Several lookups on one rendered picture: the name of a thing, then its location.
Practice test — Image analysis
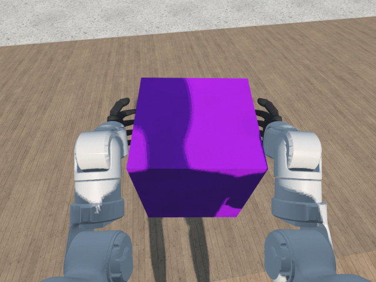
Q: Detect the robot left upper arm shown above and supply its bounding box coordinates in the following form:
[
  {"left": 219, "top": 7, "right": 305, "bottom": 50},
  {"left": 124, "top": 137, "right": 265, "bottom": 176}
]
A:
[{"left": 40, "top": 230, "right": 133, "bottom": 282}]

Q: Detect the robot right upper arm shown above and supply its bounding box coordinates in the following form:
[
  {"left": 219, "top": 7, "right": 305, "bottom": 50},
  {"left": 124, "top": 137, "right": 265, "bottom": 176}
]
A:
[{"left": 264, "top": 229, "right": 371, "bottom": 282}]

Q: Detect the robot left hand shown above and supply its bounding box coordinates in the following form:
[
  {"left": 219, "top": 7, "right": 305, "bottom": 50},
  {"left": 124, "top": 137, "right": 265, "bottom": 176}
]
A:
[{"left": 107, "top": 98, "right": 136, "bottom": 146}]

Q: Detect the robot right hand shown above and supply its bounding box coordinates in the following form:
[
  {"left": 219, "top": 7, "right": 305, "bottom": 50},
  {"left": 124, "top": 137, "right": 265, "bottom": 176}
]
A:
[{"left": 255, "top": 98, "right": 282, "bottom": 143}]

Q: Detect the robot left forearm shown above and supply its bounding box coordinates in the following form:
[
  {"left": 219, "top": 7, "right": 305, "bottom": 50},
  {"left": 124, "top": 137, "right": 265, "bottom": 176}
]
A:
[{"left": 63, "top": 121, "right": 129, "bottom": 275}]

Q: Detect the carton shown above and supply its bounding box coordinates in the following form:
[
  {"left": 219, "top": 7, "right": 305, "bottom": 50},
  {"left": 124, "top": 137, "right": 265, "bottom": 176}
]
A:
[{"left": 126, "top": 78, "right": 268, "bottom": 217}]

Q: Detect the robot right forearm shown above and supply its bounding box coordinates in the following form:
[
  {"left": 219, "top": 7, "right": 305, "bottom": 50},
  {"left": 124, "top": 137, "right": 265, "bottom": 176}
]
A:
[{"left": 263, "top": 121, "right": 336, "bottom": 270}]

